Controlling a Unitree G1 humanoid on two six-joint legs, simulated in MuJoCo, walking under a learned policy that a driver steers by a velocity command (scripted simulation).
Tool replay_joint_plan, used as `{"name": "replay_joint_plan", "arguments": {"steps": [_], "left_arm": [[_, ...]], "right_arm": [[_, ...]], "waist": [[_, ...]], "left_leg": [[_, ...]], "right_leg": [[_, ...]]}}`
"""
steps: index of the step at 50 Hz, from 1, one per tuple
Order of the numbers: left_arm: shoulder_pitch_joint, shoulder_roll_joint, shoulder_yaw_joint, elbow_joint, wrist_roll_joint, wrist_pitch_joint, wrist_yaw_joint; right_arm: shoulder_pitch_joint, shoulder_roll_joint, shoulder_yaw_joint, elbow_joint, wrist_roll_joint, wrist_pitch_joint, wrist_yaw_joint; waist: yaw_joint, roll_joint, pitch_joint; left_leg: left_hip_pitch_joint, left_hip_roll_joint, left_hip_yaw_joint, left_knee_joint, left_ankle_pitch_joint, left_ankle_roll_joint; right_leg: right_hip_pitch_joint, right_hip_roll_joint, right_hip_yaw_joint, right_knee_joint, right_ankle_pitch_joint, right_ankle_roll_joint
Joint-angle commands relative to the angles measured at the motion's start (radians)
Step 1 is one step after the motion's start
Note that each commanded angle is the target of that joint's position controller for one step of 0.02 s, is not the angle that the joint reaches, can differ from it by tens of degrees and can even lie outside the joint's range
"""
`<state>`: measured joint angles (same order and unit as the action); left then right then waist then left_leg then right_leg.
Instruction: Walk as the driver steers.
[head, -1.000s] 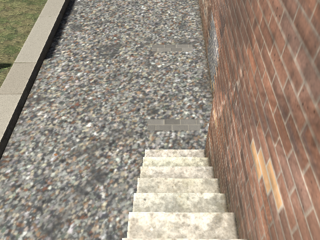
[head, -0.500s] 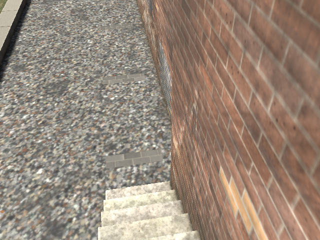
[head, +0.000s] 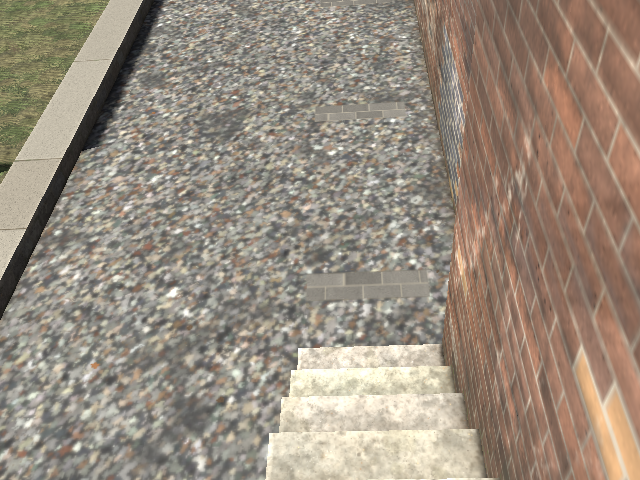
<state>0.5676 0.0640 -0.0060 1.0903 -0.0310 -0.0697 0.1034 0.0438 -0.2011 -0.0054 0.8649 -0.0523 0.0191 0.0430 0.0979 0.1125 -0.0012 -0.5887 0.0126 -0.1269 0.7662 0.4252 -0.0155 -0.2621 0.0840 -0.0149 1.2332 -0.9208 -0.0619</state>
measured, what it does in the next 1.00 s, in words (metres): goes down: left foot 0.19 m lower, then right foot 0.20 m lower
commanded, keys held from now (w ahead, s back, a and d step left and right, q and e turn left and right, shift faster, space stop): w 1.00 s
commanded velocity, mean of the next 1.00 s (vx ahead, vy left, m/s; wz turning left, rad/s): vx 0.50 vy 0.00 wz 0.00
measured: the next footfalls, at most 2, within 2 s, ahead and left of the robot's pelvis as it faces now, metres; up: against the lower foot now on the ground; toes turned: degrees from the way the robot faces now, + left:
left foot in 0.08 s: +0.15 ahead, +0.14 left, -0.19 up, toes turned -3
right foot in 0.60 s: +0.41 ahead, -0.13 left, -0.39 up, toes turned -4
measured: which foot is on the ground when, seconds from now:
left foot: up 0.00-0.06, down 0.08-0.60, up 0.62-1.00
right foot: down 0.00-0.08, up 0.10-0.58, down 0.60-1.00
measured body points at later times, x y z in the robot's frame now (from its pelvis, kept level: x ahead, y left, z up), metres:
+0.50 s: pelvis +0.23 +0.01 -0.15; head +0.23 +0.01 +0.30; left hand +0.35 +0.24 -0.29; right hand +0.12 -0.22 -0.30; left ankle +0.11 +0.14 -0.81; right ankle +0.40 -0.12 -0.88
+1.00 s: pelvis +0.44 +0.01 -0.34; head +0.44 -0.02 +0.11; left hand +0.30 +0.24 -0.46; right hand +0.61 -0.21 -0.47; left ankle +0.60 +0.19 -1.02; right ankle +0.37 -0.13 -1.01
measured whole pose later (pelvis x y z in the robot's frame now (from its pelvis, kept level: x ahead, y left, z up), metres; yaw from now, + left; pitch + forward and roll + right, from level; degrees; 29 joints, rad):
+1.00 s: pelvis +0.44 +0.01 -0.34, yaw +1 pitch -3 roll +0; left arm 0.59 0.13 0.00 1.08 -0.07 -0.09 0.10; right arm 0.08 -0.24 -0.01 0.84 -0.07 0.08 0.04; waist 0.05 0.10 0.04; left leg -0.60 0.01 -0.18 0.79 0.46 -0.02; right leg -0.29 -0.08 -0.05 1.02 -0.68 0.03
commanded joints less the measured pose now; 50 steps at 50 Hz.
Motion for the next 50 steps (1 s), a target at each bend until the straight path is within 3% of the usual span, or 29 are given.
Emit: {"name": "replay_joint_plan", "arguments": {"steps": [1,2,3,4,5,6,7,8,9,11,13,16,19,21,25,27,28,29,31,33,34,35,37,40,41,42,45,48,50], "left_arm": [[-0.002,0.215,0.055,-0.046,0.041,0.012,-0.004],[-0.022,0.214,0.061,-0.01,0.037,0.016,-0.015],[-0.023,0.212,0.068,-0.017,0.047,0.014,-0.026],[-0.011,0.224,0.085,-0.007,0.051,0.006,-0.042],[-0.026,0.206,0.106,-0.041,0.064,0.009,-0.053],[-0.002,0.18,0.099,-0.097,0.002,-0.011,-0.05],[-0.021,0.194,0.086,-0.111,-0.003,-0.018,-0.05],[-0.034,0.22,0.095,-0.094,0.014,-0.018,-0.047],[-0.075,0.185,0.086,-0.086,0.021,-0.01,-0.053],[-0.156,0.132,0.078,-0.077,0.037,0.023,-0.063],[-0.262,0.093,0.061,-0.154,0.049,0.045,-0.059],[-0.051,0.111,0.075,-0.044,0.069,0.06,-0.052],[-0.431,0.195,0.089,-0.179,0.077,0.024,-0.067],[-0.498,0.179,0.07,-0.226,0.054,0.019,-0.066],[-0.421,0.205,0.064,-0.194,-0.003,0.022,-0.09],[-0.28,0.275,0.084,-0.135,0.019,0.028,-0.096],[-0.042,0.312,0.104,-0.062,0.031,0.022,-0.09],[-0.032,0.33,0.109,-0.058,0.059,0.0,-0.079],[0.032,0.337,0.1,-0.078,0.048,-0.008,-0.081],[0.145,0.299,0.081,-0.076,-0.03,0.011,-0.106],[0.139,0.396,0.111,-0.048,-0.032,0.015,-0.08],[0.133,0.342,0.085,-0.054,-0.022,0.02,-0.066],[0.059,0.251,0.037,-0.064,0.013,0.013,-0.044],[-0.114,0.208,-0.012,-0.115,-0.029,-0.011,-0.001],[-0.155,0.251,-0.001,-0.124,-0.03,-0.025,-0.011],[-0.073,0.253,0.021,-0.091,-0.059,-0.037,-0.008],[-0.029,0.214,0.019,-0.058,-0.072,-0.031,0.018],[-0.027,0.22,0.031,-0.063,-0.043,-0.042,0.009],[-0.003,0.214,0.041,-0.071,-0.008,-0.021,-0.008]], "right_arm": [[-0.03,-0.041,-0.014,-0.074,0.032,-0.043,0.003],[0.105,-0.048,-0.028,-0.006,0.011,-0.053,0.006],[0.262,-0.056,-0.03,0.043,0.044,-0.052,-0.008],[0.471,-0.083,-0.042,0.107,0.035,-0.06,-0.004],[0.499,-0.132,-0.058,0.123,0.062,-0.056,-0.005],[0.53,-0.209,-0.065,0.134,0.015,-0.057,-0.002],[0.528,-0.211,-0.071,0.114,0.019,-0.05,0.001],[0.537,-0.198,-0.078,0.128,-0.006,-0.057,-0.003],[0.542,-0.182,-0.08,0.135,-0.015,-0.056,-0.011],[0.506,-0.081,-0.034,0.138,-0.031,-0.076,-0.003],[0.424,-0.025,-0.005,0.127,0.019,-0.095,-0.02],[0.324,-0.158,-0.032,0.127,0.017,-0.089,-0.021],[0.478,-0.09,-0.018,0.156,0.039,-0.108,-0.043],[0.481,-0.092,-0.02,0.139,0.041,-0.109,-0.057],[0.522,-0.129,-0.031,0.153,0.011,-0.082,-0.073],[0.464,-0.14,-0.037,0.148,-0.03,-0.058,-0.069],[0.377,-0.139,-0.032,0.127,-0.035,-0.058,-0.046],[0.474,-0.121,-0.033,0.134,-0.003,-0.042,-0.043],[0.655,-0.034,-0.033,0.168,0.02,0.001,-0.048],[0.53,-0.059,-0.026,0.118,-0.05,0.033,-0.061],[0.435,-0.031,-0.02,0.068,-0.058,0.037,-0.049],[0.325,-0.07,-0.022,0.055,-0.066,0.038,-0.041],[0.244,-0.064,-0.014,0.034,-0.031,0.04,-0.033],[0.246,0.036,0.019,0.024,-0.008,0.073,-0.022],[0.297,0.034,0.019,0.063,-0.007,0.089,-0.03],[0.252,-0.046,-0.01,0.037,-0.006,0.093,-0.032],[0.086,-0.064,-0.013,-0.034,-0.035,0.084,-0.024],[-0.057,-0.062,-0.017,-0.105,-0.038,0.059,0.001],[-0.121,-0.01,0.007,-0.12,0.013,0.017,0.002]], "waist": [[0.012,-0.224,0.22],[-0.026,-0.225,0.129],[-0.087,-0.19,0.076],[-0.173,-0.1,0.041],[-0.186,0.093,0.048],[-0.111,0.2,-0.05],[-0.149,0.137,-0.168],[-0.155,-0.005,-0.146],[-0.153,0.005,-0.124],[-0.102,-0.084,0.012],[-0.032,-0.13,0.073],[0.04,0.017,-0.045],[-0.15,0.02,0.067],[-0.177,-0.021,0.128],[-0.221,-0.009,0.209],[-0.184,0.036,0.193],[-0.068,-0.046,0.086],[-0.054,-0.22,0.105],[-0.149,-0.396,-0.066],[-0.084,-0.249,-0.036],[-0.08,-0.394,0.002],[-0.05,-0.296,0.077],[-0.084,-0.273,0.163],[-0.182,-0.29,0.156],[-0.216,-0.37,0.088],[-0.185,-0.312,0.058],[-0.152,-0.281,0.121],[-0.079,-0.17,0.131],[-0.009,-0.168,0.152]], "left_leg": [[0.062,-0.005,0.053,-0.22,-0.315,0.026],[0.288,0.012,0.034,-0.117,-0.198,0.055],[0.42,-0.021,0.098,-0.335,-0.331,0.066],[0.657,-0.002,0.084,-0.507,-0.176,0.096],[0.765,0.142,-0.054,-0.604,0.183,0.148],[1.098,0.292,-0.115,-0.077,0.969,0.209],[1.156,0.338,-0.17,-0.061,0.867,0.292],[1.007,0.371,-0.228,-0.133,0.341,0.357],[0.824,0.377,-0.308,-0.17,-0.054,0.392],[0.486,0.295,-0.249,-0.149,-0.302,0.316],[0.138,0.2,-0.175,-0.234,-0.344,0.225],[-0.043,0.164,-0.135,-0.223,-0.28,0.239],[0.417,0.121,-0.208,-0.115,-0.616,0.237],[0.397,0.113,-0.194,-0.06,-0.727,0.249],[0.306,0.084,-0.169,-0.042,-0.759,0.237],[0.259,0.077,-0.177,0.141,-0.686,0.232],[0.213,0.038,-0.084,0.384,-0.599,0.208],[0.303,-0.039,-0.037,0.559,-0.726,0.2],[-0.034,-0.162,0.09,1.123,-1.443,0.159],[-0.39,-0.106,0.067,1.168,-1.306,0.109],[-0.474,-0.087,0.054,1.164,-1.177,0.093],[-0.461,-0.06,0.038,1.095,-1.115,0.079],[-0.371,-0.035,-0.068,0.77,-0.753,0.056],[-0.006,-0.058,-0.036,0.343,-0.426,-0.006],[0.171,-0.076,0.027,0.421,-0.354,0.0],[0.023,-0.055,-0.068,0.347,-0.088,0.025],[-0.054,-0.022,-0.077,0.151,0.055,0.016],[-0.078,-0.002,-0.073,0.076,0.1,-0.015],[0.039,0.024,0.018,-0.159,0.029,-0.023]], "right_leg": [[-0.178,-0.199,0.298,-0.248,0.738,-0.147],[-0.257,-0.218,0.284,-0.08,0.821,-0.158],[-0.217,-0.158,0.165,0.096,0.97,-0.137],[-0.312,-0.099,0.087,0.389,0.973,-0.099],[-0.49,0.041,-0.008,0.727,0.267,-0.069],[-0.878,0.006,-0.033,0.952,0.001,-0.006],[-0.962,-0.024,-0.03,0.966,0.049,-0.015],[-0.956,-0.073,0.072,0.848,0.186,-0.01],[-0.923,-0.117,0.102,0.776,0.212,-0.014],[-0.865,-0.108,0.151,0.562,0.504,0.012],[-0.645,-0.112,0.05,0.151,0.836,0.08],[-0.147,-0.078,-0.016,0.056,1.068,0.096],[-0.582,-0.143,0.058,-0.329,1.24,0.06],[-0.523,-0.163,0.094,-0.626,1.33,0.077],[-0.127,-0.236,0.106,-0.962,1.436,0.058],[0.054,-0.279,0.137,-0.935,1.45,0.039],[0.241,-0.199,0.007,-0.816,1.47,0.043],[0.182,-0.225,0.012,-1.08,1.318,0.062],[0.57,-0.375,0.085,-0.596,1.76,0.028],[0.532,-0.504,0.303,-0.603,1.324,-0.044],[0.407,-0.606,0.532,-0.775,0.805,-0.19],[0.273,-0.583,0.547,-0.854,0.664,-0.194],[0.014,-0.476,0.383,-0.794,0.64,-0.118],[-0.268,-0.387,0.15,-0.815,0.922,-0.034],[-0.359,-0.382,0.087,-0.772,1.113,-0.027],[-0.207,-0.334,0.096,-0.698,0.937,-0.013],[-0.158,-0.301,0.124,-0.634,0.537,-0.053],[-0.166,-0.328,0.209,-0.483,0.314,-0.102],[-0.193,-0.296,0.167,-0.453,0.33,-0.111]]}}
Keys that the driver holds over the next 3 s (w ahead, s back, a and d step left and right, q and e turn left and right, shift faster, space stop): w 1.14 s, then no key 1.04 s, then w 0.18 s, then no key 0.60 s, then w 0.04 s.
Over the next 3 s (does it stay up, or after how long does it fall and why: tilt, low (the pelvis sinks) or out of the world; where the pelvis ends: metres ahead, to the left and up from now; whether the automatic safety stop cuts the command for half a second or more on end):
stays up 0.64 0.11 -0.45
